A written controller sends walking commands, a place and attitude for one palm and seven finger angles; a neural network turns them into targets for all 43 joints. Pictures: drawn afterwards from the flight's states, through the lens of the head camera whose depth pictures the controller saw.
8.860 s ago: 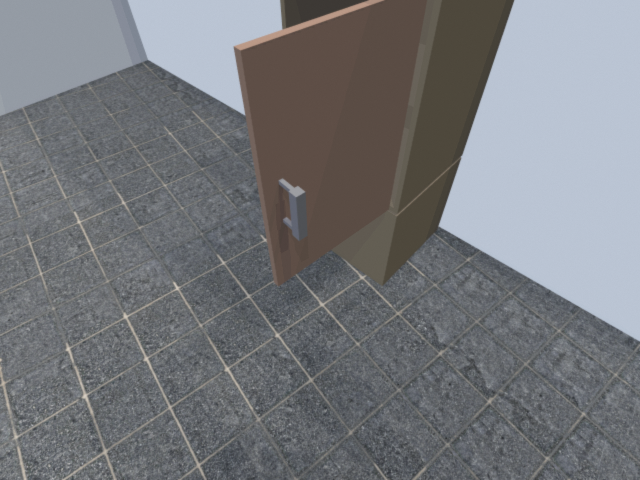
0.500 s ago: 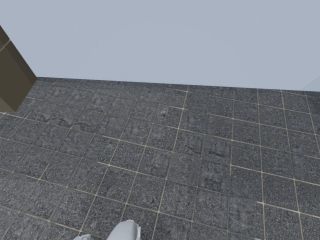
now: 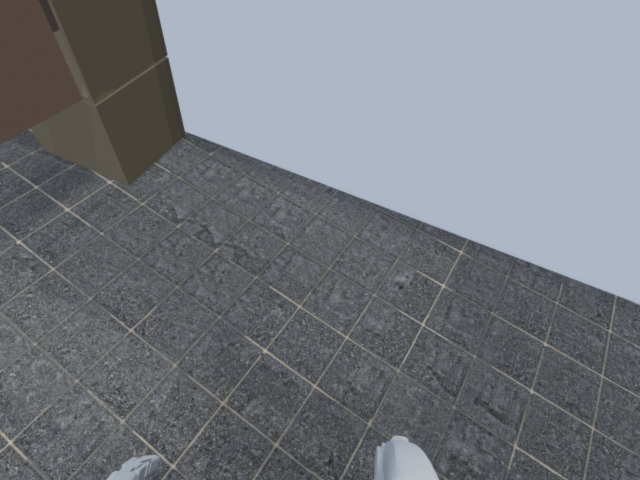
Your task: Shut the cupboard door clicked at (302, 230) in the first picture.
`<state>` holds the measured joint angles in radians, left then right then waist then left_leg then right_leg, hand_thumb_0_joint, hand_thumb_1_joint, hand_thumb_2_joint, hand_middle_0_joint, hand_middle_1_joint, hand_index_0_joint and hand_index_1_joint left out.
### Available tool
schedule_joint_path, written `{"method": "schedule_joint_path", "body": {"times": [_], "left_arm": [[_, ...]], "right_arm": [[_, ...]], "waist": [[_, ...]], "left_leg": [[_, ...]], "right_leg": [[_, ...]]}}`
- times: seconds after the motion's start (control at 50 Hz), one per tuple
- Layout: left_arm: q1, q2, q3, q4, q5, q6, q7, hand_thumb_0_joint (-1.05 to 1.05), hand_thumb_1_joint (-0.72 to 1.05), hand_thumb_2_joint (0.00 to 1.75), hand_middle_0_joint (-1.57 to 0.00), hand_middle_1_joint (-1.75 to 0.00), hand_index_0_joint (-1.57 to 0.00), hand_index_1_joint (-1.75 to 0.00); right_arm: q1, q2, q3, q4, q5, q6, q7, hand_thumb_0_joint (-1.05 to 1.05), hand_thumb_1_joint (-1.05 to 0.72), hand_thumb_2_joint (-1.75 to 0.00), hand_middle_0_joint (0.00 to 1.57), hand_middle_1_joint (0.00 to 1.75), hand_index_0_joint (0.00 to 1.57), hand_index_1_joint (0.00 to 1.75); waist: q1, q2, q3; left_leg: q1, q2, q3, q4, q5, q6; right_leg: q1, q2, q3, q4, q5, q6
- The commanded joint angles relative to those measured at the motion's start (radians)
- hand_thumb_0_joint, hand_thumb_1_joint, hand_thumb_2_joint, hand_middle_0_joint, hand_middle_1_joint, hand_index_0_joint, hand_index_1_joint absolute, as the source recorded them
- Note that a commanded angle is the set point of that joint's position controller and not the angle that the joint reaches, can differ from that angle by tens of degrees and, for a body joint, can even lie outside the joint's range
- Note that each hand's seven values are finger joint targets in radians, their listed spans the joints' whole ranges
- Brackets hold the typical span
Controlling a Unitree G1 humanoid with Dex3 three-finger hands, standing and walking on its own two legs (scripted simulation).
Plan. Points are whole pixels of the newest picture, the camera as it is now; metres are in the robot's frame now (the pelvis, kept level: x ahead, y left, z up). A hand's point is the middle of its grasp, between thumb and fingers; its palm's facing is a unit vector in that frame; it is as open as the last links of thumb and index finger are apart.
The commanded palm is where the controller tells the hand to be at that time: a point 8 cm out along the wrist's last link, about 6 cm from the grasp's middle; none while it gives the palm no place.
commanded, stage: walk to a spot facing it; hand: left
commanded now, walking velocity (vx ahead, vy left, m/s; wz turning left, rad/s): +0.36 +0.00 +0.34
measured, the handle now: out of the picture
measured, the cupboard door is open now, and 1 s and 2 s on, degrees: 84 84 84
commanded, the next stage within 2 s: turn to face it in 1.60 s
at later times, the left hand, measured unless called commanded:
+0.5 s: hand (235, 397) +0.25 +0.14 -0.17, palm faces +0.26 -0.94 -0.22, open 7.1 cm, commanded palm none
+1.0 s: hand (204, 336) +0.35 +0.21 -0.19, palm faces +0.42 -0.90 -0.12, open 7.4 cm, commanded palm none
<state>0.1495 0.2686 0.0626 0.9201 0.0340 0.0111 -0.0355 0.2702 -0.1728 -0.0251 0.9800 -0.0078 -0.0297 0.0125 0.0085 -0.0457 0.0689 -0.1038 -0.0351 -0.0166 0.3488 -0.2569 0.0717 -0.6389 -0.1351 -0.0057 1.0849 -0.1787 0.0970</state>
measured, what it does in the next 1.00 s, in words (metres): walks ahead, turning left: right foot, then left foot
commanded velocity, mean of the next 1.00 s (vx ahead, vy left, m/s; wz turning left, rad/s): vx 0.37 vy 0.00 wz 0.25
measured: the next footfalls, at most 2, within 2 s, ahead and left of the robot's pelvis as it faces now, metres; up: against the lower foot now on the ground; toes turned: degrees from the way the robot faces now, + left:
right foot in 0.24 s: +0.25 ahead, -0.15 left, +0.00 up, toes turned +0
left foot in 0.76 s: +0.43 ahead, +0.13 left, +0.00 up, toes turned +26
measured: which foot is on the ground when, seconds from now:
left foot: down 0.00-0.26, up 0.28-0.74, down 0.76-1.00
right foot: up 0.00-0.22, down 0.24-0.78, up 0.80-1.00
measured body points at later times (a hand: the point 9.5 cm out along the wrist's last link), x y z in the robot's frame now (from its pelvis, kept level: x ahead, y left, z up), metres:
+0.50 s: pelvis +0.21 -0.07 -0.01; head +0.25 -0.06 +0.44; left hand +0.23 +0.19 -0.15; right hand +0.30 -0.30 -0.16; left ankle +0.22 +0.08 -0.67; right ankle +0.21 -0.15 -0.75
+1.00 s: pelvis +0.40 +0.05 -0.01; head +0.41 +0.08 +0.44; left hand +0.33 +0.26 -0.17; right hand +0.55 -0.16 -0.14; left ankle +0.39 +0.11 -0.75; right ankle +0.49 -0.10 -0.66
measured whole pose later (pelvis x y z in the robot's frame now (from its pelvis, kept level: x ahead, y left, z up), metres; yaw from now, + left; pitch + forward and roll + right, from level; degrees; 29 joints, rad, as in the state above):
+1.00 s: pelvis +0.40 +0.05 -0.01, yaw +21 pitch -1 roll -1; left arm 0.27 0.17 0.05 1.04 0.04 -0.01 -0.02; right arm 0.21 -0.18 -0.06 1.01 -0.01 -0.06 -0.02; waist 0.04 -0.04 0.06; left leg -0.19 -0.04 0.10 0.41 -0.21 0.09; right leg -0.58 -0.15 -0.03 1.13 -0.23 0.03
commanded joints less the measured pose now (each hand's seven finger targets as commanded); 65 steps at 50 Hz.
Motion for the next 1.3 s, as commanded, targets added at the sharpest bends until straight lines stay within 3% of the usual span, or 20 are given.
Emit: {"method": "schedule_joint_path", "body": {"times": [0.0, 0.12, 0.18, 0.2, 0.22, 0.24, 0.28, 0.36, 0.62, 0.66, 0.7, 0.72, 0.74, 0.76, 0.8, 0.88, 1.1, 1.22, 1.26, 1.28], "left_arm": [[-0.148, 0.048, -0.001, -0.115, -0.010, -0.034, -0.002, 0.00, 0.90, 0.90, -0.20, -0.30, -0.20, -0.30], [-0.263, 0.030, -0.013, -0.154, -0.017, -0.053, -0.002, 0.00, 0.90, 0.90, -0.20, -0.30, -0.20, -0.30], [-0.065, 0.056, 0.003, -0.097, -0.019, -0.067, 0.004, 0.00, 0.90, 0.90, -0.20, -0.30, -0.20, -0.30], [0.092, 0.098, 0.021, -0.046, -0.016, -0.077, 0.012, 0.00, 0.90, 0.90, -0.20, -0.30, -0.20, -0.30], [0.262, 0.200, 0.049, 0.003, -0.002, -0.084, 0.028, 0.00, 0.90, 0.90, -0.20, -0.30, -0.20, -0.30], [0.325, 0.234, 0.052, 0.020, -0.011, -0.078, 0.030, 0.00, 0.90, 0.90, -0.20, -0.30, -0.20, -0.30], [0.184, 0.115, 0.027, 0.000, -0.016, -0.078, 0.039, 0.00, 0.90, 0.90, -0.20, -0.30, -0.20, -0.30], [0.096, 0.007, -0.002, -0.002, -0.016, -0.098, 0.041, 0.00, 0.90, 0.90, -0.20, -0.30, -0.20, -0.30], [0.288, 0.030, -0.019, 0.146, -0.008, -0.111, 0.050, 0.00, 0.90, 0.90, -0.20, -0.30, -0.20, -0.30], [0.284, 0.057, -0.016, 0.150, -0.008, -0.107, 0.048, 0.00, 0.90, 0.90, -0.20, -0.30, -0.20, -0.30], [0.253, 0.083, -0.013, 0.149, -0.015, -0.102, 0.043, 0.00, 0.90, 0.90, -0.20, -0.30, -0.20, -0.30], [0.246, 0.062, -0.017, 0.140, -0.018, -0.098, 0.038, 0.00, 0.90, 0.90, -0.20, -0.30, -0.20, -0.30], [0.271, 0.011, -0.023, 0.100, -0.028, -0.093, 0.026, 0.00, 0.90, 0.90, -0.20, -0.30, -0.20, -0.30], [0.201, 0.027, -0.026, 0.057, -0.026, -0.094, 0.028, 0.00, 0.90, 0.90, -0.20, -0.30, -0.20, -0.30], [0.129, 0.007, -0.014, 0.043, -0.019, -0.088, 0.035, 0.00, 0.90, 0.90, -0.20, -0.30, -0.20, -0.30], [0.244, -0.043, -0.010, 0.106, 0.000, -0.039, 0.019, 0.00, 0.90, 0.90, -0.20, -0.30, -0.20, -0.30], [-0.072, -0.036, -0.011, 0.000, -0.008, -0.036, 0.001, 0.00, 0.90, 0.90, -0.20, -0.30, -0.20, -0.30], [-0.167, -0.019, -0.020, -0.038, -0.013, -0.054, 0.000, 0.00, 0.90, 0.90, -0.20, -0.30, -0.20, -0.30], [0.007, 0.015, -0.007, 0.013, -0.012, -0.066, 0.004, 0.00, 0.90, 0.90, -0.20, -0.30, -0.20, -0.30], [0.172, 0.065, 0.013, 0.062, -0.009, -0.076, 0.011, 0.00, 0.90, 0.90, -0.20, -0.30, -0.20, -0.30]], "right_arm": [[0.115, -0.204, -0.053, -0.024, -0.004, -0.036, -0.022, 0.00, -0.90, -0.90, 0.20, 0.30, 0.20, 0.30], [0.194, -0.181, -0.049, 0.024, -0.016, -0.038, -0.033, 0.00, -0.90, -0.90, 0.20, 0.30, 0.20, 0.30], [0.148, -0.187, -0.050, 0.031, -0.010, -0.038, -0.039, 0.00, -0.90, -0.90, 0.20, 0.30, 0.20, 0.30], [0.134, -0.177, -0.053, 0.029, 0.001, -0.044, -0.034, 0.00, -0.90, -0.90, 0.20, 0.30, 0.20, 0.30], [0.148, -0.129, -0.048, 0.009, 0.013, -0.050, -0.025, 0.00, -0.90, -0.90, 0.20, 0.30, 0.20, 0.30], [0.169, -0.121, -0.046, -0.010, 0.014, -0.047, -0.031, 0.00, -0.90, -0.90, 0.20, 0.30, 0.20, 0.30], [0.044, -0.114, -0.050, -0.012, -0.001, -0.036, -0.019, 0.00, -0.90, -0.90, 0.20, 0.30, 0.20, 0.30], [0.055, -0.046, -0.040, 0.015, -0.016, 0.011, 0.001, 0.00, -0.90, -0.90, 0.20, 0.30, 0.20, 0.30], [-0.276, -0.030, -0.023, -0.091, -0.016, 0.010, 0.039, 0.00, -0.90, -0.90, 0.20, 0.30, 0.20, 0.30], [-0.249, -0.049, -0.022, -0.082, -0.018, 0.002, 0.032, 0.00, -0.90, -0.90, 0.20, 0.30, 0.20, 0.30], [-0.082, -0.088, -0.034, -0.031, -0.025, -0.004, 0.020, 0.00, -0.90, -0.90, 0.20, 0.30, 0.20, 0.30], [0.067, -0.154, -0.052, 0.007, -0.031, -0.005, 0.013, 0.00, -0.90, -0.90, 0.20, 0.30, 0.20, 0.30], [0.199, -0.276, -0.084, 0.029, -0.039, -0.013, -0.001, 0.00, -0.90, -0.90, 0.20, 0.30, 0.20, 0.30], [0.227, -0.308, -0.086, 0.035, -0.017, -0.008, -0.018, 0.00, -0.90, -0.90, 0.20, 0.30, 0.20, 0.30], [0.081, -0.257, -0.075, 0.005, -0.011, -0.018, -0.025, 0.00, -0.90, -0.90, 0.20, 0.30, 0.20, 0.30], [-0.028, -0.128, -0.035, -0.009, -0.010, -0.040, -0.030, 0.00, -0.90, -0.90, 0.20, 0.30, 0.20, 0.30], [0.174, -0.114, -0.029, 0.064, -0.014, -0.057, -0.037, 0.00, -0.90, -0.90, 0.20, 0.30, 0.20, 0.30], [0.251, -0.139, -0.027, 0.110, -0.027, -0.049, -0.037, 0.00, -0.90, -0.90, 0.20, 0.30, 0.20, 0.30], [0.226, -0.145, -0.025, 0.118, -0.019, -0.047, -0.037, 0.00, -0.90, -0.90, 0.20, 0.30, 0.20, 0.30], [0.198, -0.136, -0.028, 0.108, -0.007, -0.051, -0.033, 0.00, -0.90, -0.90, 0.20, 0.30, 0.20, 0.30]], "waist": [[-0.061, 0.132, -0.013], [-0.094, 0.185, -0.011], [0.013, 0.139, -0.097], [0.081, 0.066, -0.176], [0.139, -0.165, -0.304], [0.126, -0.227, -0.377], [0.085, -0.115, -0.130], [-0.014, -0.089, -0.060], [0.031, -0.082, 0.023], [0.007, -0.089, 0.009], [-0.084, -0.071, -0.051], [-0.149, 0.031, -0.135], [-0.180, 0.282, -0.253], [-0.177, 0.233, -0.285], [-0.100, 0.053, -0.109], [0.006, 0.186, -0.004], [-0.049, 0.147, 0.028], [-0.069, 0.133, 0.015], [0.021, 0.080, -0.058], [0.095, 0.041, -0.144]], "left_leg": [[0.100, 0.240, -0.187, -0.127, 0.336, 0.115], [0.150, 0.242, -0.185, -0.046, 0.563, 0.096], [0.051, 0.208, -0.166, 0.137, 0.637, 0.053], [-0.122, 0.166, -0.148, 0.316, 0.584, 0.019], [-0.385, 0.038, -0.040, 0.593, 0.167, -0.035], [-0.472, -0.015, -0.007, 0.864, -0.357, -0.055], [-0.554, 0.098, -0.038, 0.974, -0.192, -0.048], [-0.471, 0.146, -0.004, 0.872, -0.023, -0.079], [-0.515, 0.108, 0.114, 0.372, 0.054, -0.056], [-0.401, 0.064, 0.156, 0.317, -0.006, -0.029], [-0.108, -0.005, 0.212, 0.232, 0.038, -0.001], [0.159, 0.063, 0.111, 0.202, 0.054, 0.028], [0.371, 0.358, -0.343, 0.089, 0.038, 0.139], [0.389, 0.464, -0.530, -0.026, 0.139, 0.206], [0.094, 0.437, -0.386, -0.085, 0.023, 0.182], [-0.174, 0.282, -0.128, -0.180, -0.019, 0.077], [0.072, 0.278, -0.037, -0.189, 0.289, 0.103], [0.118, 0.300, -0.011, -0.063, 0.531, 0.081], [0.059, 0.251, 0.026, 0.134, 0.632, 0.043], [-0.120, 0.205, 0.047, 0.328, 0.556, 0.010]], "right_leg": [[-0.104, 0.012, -0.024, -0.134, 0.022, 0.006], [0.023, 0.074, -0.065, -0.392, -0.027, -0.038], [0.404, 0.117, -0.070, -0.569, 0.038, -0.072], [0.720, 0.070, -0.012, -0.584, 0.107, -0.099], [1.022, -0.192, 0.256, -0.607, 0.183, -0.180], [1.027, -0.399, 0.477, -0.708, 0.244, -0.265], [0.744, -0.311, 0.359, -0.789, 0.121, -0.246], [0.493, -0.203, 0.016, -0.849, 0.205, -0.188], [0.709, -0.206, -0.141, -0.839, 0.480, -0.199], [0.703, -0.211, -0.168, -0.761, 0.637, -0.199], [0.583, -0.174, -0.239, -0.548, 0.733, -0.167], [0.403, -0.140, -0.245, -0.309, 0.532, -0.133], [0.124, 0.029, -0.260, 0.052, -0.119, -0.073], [0.004, 0.065, -0.106, 0.232, -0.365, -0.081], [-0.038, -0.011, -0.032, 0.288, -0.270, -0.092], [0.092, -0.035, -0.018, 0.131, -0.087, -0.065], [-0.038, 0.000, -0.052, -0.251, 0.070, -0.066], [0.152, 0.069, -0.102, -0.470, -0.040, -0.116], [0.427, 0.112, -0.128, -0.577, 0.023, -0.136], [0.726, 0.050, -0.037, -0.576, 0.079, -0.166]]}}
